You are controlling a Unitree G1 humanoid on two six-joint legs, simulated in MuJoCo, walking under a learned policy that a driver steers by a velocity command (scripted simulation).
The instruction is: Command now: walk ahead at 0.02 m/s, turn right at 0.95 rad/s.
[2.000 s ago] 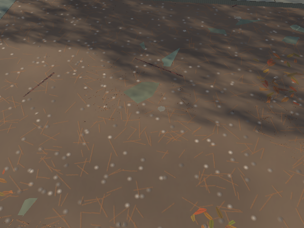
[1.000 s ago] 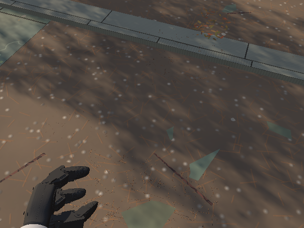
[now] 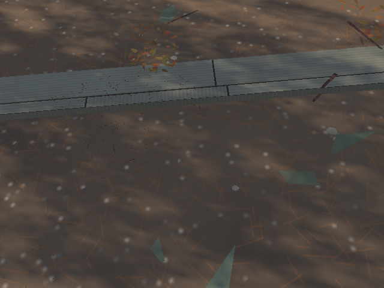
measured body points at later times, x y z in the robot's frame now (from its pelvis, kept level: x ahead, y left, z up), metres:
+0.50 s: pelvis +0.03 +0.01 +0.01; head +0.06 +0.03 +0.45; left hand +0.23 +0.26 -0.09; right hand +0.13 -0.28 -0.09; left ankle +0.05 +0.13 -0.73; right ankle +0.00 -0.10 -0.68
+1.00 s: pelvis +0.02 -0.02 +0.02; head +0.06 -0.02 +0.47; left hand +0.03 +0.28 -0.09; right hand +0.29 -0.20 -0.08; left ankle -0.04 +0.14 -0.69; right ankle +0.05 -0.12 -0.73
